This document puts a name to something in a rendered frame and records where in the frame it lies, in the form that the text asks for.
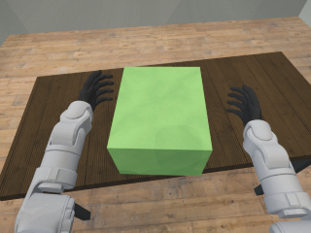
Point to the left robot upper arm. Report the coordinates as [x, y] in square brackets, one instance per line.
[47, 213]

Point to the robot left hand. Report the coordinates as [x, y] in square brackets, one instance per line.
[90, 92]

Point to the right robot upper arm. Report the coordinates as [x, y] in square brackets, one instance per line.
[293, 226]

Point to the robot right hand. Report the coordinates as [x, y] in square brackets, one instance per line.
[250, 109]

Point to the table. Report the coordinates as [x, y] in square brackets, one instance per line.
[284, 98]

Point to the left robot forearm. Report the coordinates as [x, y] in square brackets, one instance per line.
[63, 152]

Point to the carton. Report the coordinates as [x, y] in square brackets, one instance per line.
[160, 124]

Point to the right robot forearm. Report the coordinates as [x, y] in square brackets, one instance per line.
[283, 193]

